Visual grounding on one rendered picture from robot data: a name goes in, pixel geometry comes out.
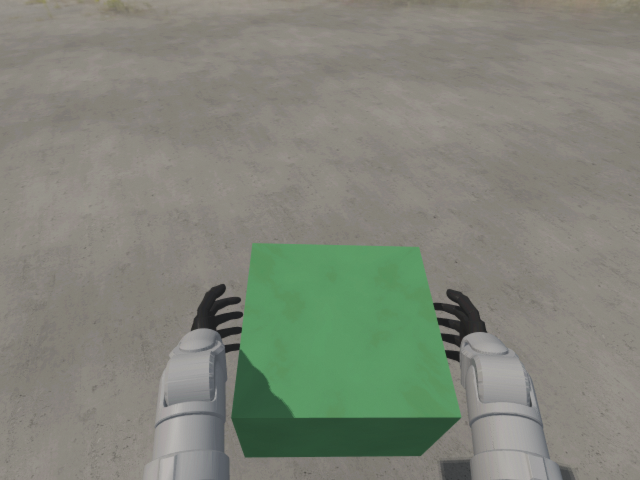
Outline right robot forearm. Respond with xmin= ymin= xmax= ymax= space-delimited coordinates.
xmin=459 ymin=332 xmax=563 ymax=480

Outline right robot hand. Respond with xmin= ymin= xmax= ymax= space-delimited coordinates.
xmin=433 ymin=289 xmax=487 ymax=362

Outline carton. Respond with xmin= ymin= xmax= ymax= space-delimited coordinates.
xmin=231 ymin=243 xmax=462 ymax=457

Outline left robot hand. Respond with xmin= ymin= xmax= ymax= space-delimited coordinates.
xmin=190 ymin=284 xmax=243 ymax=353

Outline left robot forearm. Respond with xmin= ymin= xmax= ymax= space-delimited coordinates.
xmin=142 ymin=328 xmax=230 ymax=480

